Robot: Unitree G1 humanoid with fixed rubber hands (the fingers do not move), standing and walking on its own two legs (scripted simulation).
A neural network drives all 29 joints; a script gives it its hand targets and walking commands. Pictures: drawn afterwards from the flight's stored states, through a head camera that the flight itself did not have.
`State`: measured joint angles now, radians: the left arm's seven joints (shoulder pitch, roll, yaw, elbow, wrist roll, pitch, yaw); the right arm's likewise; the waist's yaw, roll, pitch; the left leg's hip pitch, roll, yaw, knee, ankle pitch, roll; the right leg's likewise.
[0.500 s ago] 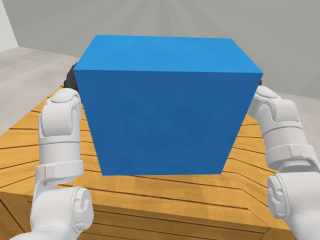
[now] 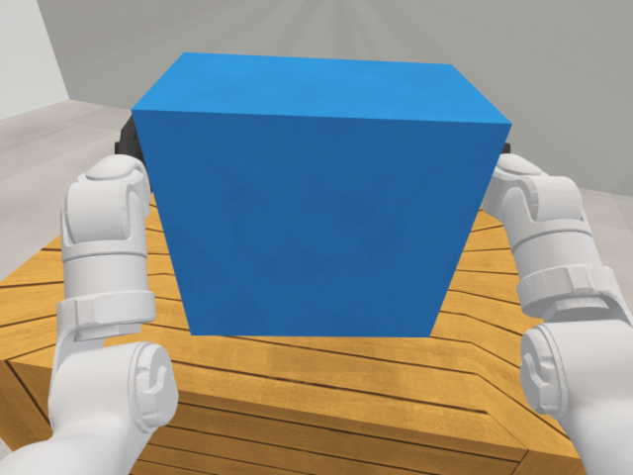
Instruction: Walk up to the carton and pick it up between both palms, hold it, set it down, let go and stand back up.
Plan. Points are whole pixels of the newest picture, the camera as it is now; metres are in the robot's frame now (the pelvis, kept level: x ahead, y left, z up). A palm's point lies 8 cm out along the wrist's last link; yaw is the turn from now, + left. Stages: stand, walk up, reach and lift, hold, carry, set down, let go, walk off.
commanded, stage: reach and lift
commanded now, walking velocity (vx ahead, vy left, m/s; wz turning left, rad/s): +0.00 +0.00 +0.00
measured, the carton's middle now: (315, 205) +0.38 +0.01 +0.23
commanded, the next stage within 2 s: hold in 0.36 s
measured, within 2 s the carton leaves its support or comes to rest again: neither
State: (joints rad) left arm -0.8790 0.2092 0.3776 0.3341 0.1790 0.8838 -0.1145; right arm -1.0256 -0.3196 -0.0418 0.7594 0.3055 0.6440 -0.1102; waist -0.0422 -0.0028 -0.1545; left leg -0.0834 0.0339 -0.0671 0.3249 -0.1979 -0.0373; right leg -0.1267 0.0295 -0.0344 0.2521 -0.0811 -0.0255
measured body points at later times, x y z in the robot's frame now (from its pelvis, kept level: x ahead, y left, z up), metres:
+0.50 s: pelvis +0.01 +0.02 +0.00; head -0.08 +0.03 +0.44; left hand +0.39 +0.22 +0.31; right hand +0.39 -0.19 +0.32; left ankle -0.01 +0.14 -0.75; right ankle +0.04 -0.10 -0.75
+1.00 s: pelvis +0.01 +0.00 +0.00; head -0.08 +0.01 +0.44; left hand +0.38 +0.21 +0.31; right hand +0.39 -0.20 +0.31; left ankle -0.01 +0.14 -0.75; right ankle +0.04 -0.10 -0.75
